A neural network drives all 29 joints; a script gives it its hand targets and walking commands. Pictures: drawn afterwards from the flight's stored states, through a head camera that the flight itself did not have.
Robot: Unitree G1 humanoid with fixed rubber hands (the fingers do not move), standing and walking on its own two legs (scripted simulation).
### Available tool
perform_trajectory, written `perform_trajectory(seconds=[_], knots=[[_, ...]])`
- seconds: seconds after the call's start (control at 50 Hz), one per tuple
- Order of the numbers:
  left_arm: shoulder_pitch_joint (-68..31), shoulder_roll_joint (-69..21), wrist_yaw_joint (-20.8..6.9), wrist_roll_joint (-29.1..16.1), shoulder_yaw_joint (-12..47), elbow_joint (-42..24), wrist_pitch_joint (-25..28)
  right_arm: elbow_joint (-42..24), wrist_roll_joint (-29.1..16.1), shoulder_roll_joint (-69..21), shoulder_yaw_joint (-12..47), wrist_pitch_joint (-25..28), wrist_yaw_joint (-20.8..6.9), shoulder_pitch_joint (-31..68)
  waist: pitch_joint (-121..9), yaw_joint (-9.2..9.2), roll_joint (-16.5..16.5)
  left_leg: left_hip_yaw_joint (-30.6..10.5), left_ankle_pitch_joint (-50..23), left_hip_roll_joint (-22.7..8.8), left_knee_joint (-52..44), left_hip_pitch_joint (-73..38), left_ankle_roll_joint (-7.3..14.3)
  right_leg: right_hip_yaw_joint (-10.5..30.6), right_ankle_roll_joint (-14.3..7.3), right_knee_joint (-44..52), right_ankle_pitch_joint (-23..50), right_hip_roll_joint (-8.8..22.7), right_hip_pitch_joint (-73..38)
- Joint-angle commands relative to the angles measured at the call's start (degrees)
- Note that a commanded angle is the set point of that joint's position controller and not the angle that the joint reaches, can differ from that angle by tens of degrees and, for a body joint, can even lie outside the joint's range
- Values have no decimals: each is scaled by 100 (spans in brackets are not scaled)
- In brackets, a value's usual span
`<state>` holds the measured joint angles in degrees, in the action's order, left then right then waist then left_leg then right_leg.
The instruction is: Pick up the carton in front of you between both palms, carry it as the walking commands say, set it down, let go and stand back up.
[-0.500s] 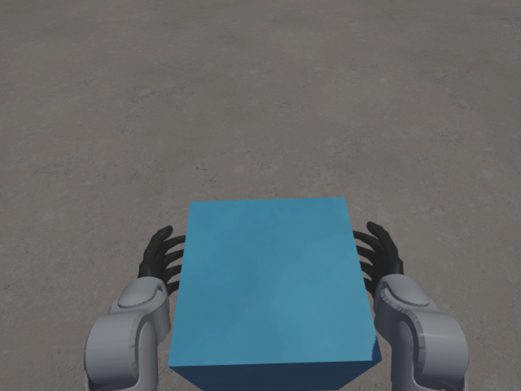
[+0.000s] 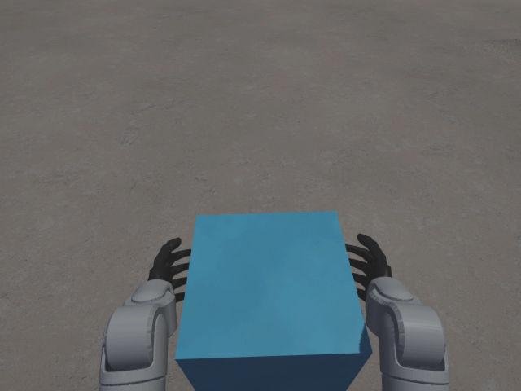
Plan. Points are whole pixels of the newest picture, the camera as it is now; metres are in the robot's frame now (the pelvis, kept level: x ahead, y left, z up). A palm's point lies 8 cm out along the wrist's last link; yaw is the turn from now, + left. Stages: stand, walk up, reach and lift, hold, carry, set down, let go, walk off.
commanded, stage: carry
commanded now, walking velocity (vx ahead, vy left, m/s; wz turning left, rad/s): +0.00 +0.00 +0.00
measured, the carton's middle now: (269, 314) +0.24 +0.00 +0.00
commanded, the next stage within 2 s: none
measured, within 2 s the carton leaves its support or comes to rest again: neither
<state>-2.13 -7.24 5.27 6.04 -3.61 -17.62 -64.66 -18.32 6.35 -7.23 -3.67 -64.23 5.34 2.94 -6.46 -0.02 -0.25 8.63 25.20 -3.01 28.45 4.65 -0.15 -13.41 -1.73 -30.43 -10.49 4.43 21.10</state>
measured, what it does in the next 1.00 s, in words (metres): stands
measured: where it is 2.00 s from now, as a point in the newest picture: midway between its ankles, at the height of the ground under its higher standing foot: (254, 386)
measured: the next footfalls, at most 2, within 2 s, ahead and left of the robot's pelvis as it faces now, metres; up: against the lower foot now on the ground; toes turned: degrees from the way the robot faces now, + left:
left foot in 1.42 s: +0.22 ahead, +0.14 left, +0.00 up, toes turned +14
right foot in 1.76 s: +0.43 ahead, -0.10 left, +0.00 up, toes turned -13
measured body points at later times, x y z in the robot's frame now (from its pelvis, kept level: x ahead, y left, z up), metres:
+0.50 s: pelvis -0.02 +0.01 +0.00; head -0.03 +0.01 +0.45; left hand +0.27 +0.16 +0.02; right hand +0.28 -0.14 +0.03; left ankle -0.11 +0.10 -0.73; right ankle +0.06 -0.11 -0.73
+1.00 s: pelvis -0.01 +0.01 +0.00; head -0.02 +0.01 +0.45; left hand +0.28 +0.16 +0.02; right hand +0.29 -0.14 +0.03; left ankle -0.11 +0.09 -0.73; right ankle +0.06 -0.11 -0.73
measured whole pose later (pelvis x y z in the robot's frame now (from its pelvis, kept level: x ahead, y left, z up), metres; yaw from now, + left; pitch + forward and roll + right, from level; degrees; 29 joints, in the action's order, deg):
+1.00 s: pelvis -0.01 +0.01 +0.00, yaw +0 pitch +1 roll -1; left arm -9.4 -7.7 1.7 12.1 -9.0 8.1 -42.2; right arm 7.0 12.8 -7.8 -8.1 -42.3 1.5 10.4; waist -4.4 -0.2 -1.1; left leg 8.6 24.3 -2.1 27.5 4.8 1.0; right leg -13.3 -0.7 -30.7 -12.8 5.3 21.5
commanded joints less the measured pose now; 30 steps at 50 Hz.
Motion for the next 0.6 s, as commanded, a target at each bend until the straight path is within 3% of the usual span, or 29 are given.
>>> perform_trajectory(seconds=[0.0,0.02,0.04,0.06,0.08,0.1,0.12,0.16,0.18,0.2,0.22,0.24,0.28,0.3,0.32,0.34,0.36,0.4,0.42,0.48,0.52,0.56,0.58], knots=[[-2385,-4038,-871,-1339,3326,-190,352,-89,-1336,-3997,3324,328,-925,2191,-733,-2,-75,-385,-2005,-690,-556,727,86,607,8,225,1282,551,-1134],[-2427,-4159,-913,-1390,3363,-97,437,-35,-1405,-4111,3295,446,-986,2234,-812,40,-150,-451,-2258,-702,-580,692,103,611,-3,173,1396,597,-1153],[-2376,-4078,-926,-1257,3255,80,529,4,-1322,-3998,3338,519,-992,2394,-762,10,-4,-378,-2276,-738,-515,623,72,655,2,219,1508,591,-1059],[-2552,-4178,-967,-1331,3277,23,636,219,-1298,-4078,3259,599,-1024,2283,-834,20,-154,-297,-2075,-686,-454,701,40,604,33,242,1527,614,-1151],[-2568,-4128,-1007,-1154,3192,114,729,183,-1267,-4062,3214,696,-1044,2541,-843,2,-52,-326,-2189,-630,-499,692,57,587,41,219,1565,580,-1179],[-2587,-4205,-1049,-1160,3140,300,813,297,-1225,-4066,3183,801,-1082,2604,-885,-9,36,-401,-1803,-654,-573,784,111,641,6,299,1227,612,-1162],[-2688,-4212,-1087,-1169,3176,389,915,574,-1188,-4093,3058,885,-1136,2403,-840,10,-268,-425,-2237,-681,-541,714,125,609,-11,183,1539,607,-1189],[-2690,-4214,-1138,-1013,3014,620,1162,677,-1080,-4161,3055,1128,-1184,2558,-955,10,-3,-383,-2139,-636,-506,719,138,588,27,226,1491,596,-1190],[-2837,-4338,-1171,-1033,3026,710,1289,905,-997,-4242,2992,1209,-1203,2610,-898,14,-73,-364,-2121,-598,-444,751,137,639,31,233,1523,579,-1146],[-2892,-4264,-1198,-956,2962,975,1374,1149,-961,-4257,2838,1322,-1245,2604,-897,7,59,-395,-2017,-627,-535,770,89,642,50,216,1407,618,-1180],[-2899,-4234,-1245,-866,2854,1014,1489,1213,-933,-4209,2826,1441,-1283,2732,-781,11,-157,-333,-2068,-648,-427,811,106,598,39,282,1607,597,-1131],[-2862,-4280,-1286,-892,2736,1222,1613,1456,-833,-4257,2710,1552,-1297,2531,-945,27,-99,-379,-2280,-608,-427,787,110,623,20,113,1768,613,-1252],[-3000,-4357,-1333,-748,2632,1529,1876,1571,-840,-4373,2769,1841,-1352,2942,-933,-4,101,-473,-1959,-654,-536,753,143,523,46,183,1264,572,-1197],[-3026,-4470,-1382,-699,2635,1800,1979,1760,-751,-4342,2639,1953,-1391,3023,-949,-5,-142,-386,-1872,-577,-507,706,117,629,34,293,1156,589,-1167],[-3147,-4392,-1407,-682,2513,1879,2125,2001,-694,-4390,2529,2079,-1407,2967,-933,-4,138,-381,-1562,-554,-526,825,103,558,67,316,1081,520,-1166],[-3295,-4429,-1464,-569,2424,2102,2242,2124,-581,-4384,2396,2209,-1459,3136,-808,7,-151,-387,-1668,-544,-522,886,143,663,37,323,1274,607,-1114],[-3404,-4559,-1503,-600,2431,2256,2390,2366,-586,-4491,2419,2322,-1490,3215,-836,-14,-13,-422,-1625,-547,-562,838,91,659,38,329,1111,612,-1125],[-3518,-4514,-1572,-593,2384,2370,2635,2471,-617,-4625,2448,2555,-1565,3354,-989,11,45,-442,-1739,-605,-557,831,192,640,18,283,1168,594,-1265],[-3683,-4613,-1591,-577,2429,2322,2728,2495,-562,-4694,2438,2648,-1586,3484,-900,9,-154,-420,-1962,-617,-466,724,190,591,44,268,1324,576,-1098],[-3800,-4953,-1667,-751,2784,2255,2869,2457,-648,-4999,2638,2786,-1635,3428,-1279,4,92,-437,-2062,-567,-466,511,146,662,26,172,1407,620,-1263],[-3677,-4924,-1650,-733,2836,2259,2790,2381,-643,-5035,2751,2740,-1633,3256,-1229,8,-88,-337,-2228,-550,-271,498,142,636,-22,227,1707,601,-1252],[-3495,-5131,-1654,-809,2891,2170,2705,2003,-796,-5041,2935,2689,-1611,3454,-1427,11,-14,-440,-2547,-579,-243,490,127,600,-20,63,1868,630,-1444],[-3371,-4947,-1636,-802,2855,2104,2654,2214,-831,-5145,2970,2581,-1608,3189,-1377,24,123,-328,-2535,-594,-163,464,120,540,-41,79,2052,570,-1383]])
